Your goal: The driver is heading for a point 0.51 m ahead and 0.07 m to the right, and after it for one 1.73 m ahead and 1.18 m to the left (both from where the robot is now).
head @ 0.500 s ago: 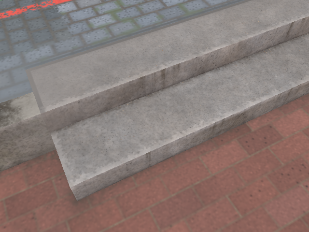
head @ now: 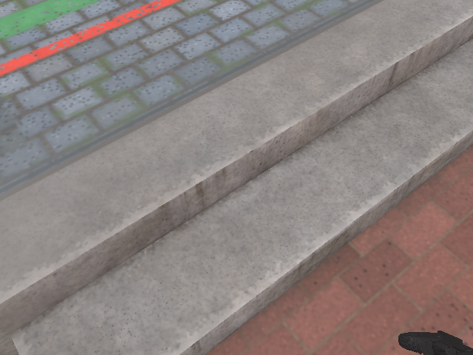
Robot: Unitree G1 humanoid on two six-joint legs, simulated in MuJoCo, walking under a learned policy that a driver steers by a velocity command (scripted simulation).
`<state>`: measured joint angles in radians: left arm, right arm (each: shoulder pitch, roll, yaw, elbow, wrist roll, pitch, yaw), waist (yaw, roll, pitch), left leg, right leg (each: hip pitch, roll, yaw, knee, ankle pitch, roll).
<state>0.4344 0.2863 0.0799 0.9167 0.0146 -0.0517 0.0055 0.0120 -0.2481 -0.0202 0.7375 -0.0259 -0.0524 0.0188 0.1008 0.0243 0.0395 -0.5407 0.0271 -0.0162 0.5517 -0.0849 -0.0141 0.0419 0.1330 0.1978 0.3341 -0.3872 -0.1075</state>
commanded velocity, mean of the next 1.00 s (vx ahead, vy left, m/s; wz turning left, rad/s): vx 0.50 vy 0.00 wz -0.27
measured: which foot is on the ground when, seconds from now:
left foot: up 0.00-0.00, down 0.02-0.54, up 0.56-1.00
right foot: down 0.00-0.04, up 0.06-0.52, down 0.54-1.00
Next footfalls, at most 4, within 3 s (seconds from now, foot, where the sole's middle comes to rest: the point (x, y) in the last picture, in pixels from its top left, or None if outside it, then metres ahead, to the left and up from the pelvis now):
0.02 left None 0.19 0.13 -0.77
0.54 right None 0.39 -0.17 -0.77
1.18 left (321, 222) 0.80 -0.12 -0.63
1.68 right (365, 143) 1.12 -0.27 -0.63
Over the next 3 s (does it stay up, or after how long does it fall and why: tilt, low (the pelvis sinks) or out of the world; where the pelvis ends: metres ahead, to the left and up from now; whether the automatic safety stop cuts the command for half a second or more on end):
stays up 1.58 0.19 0.28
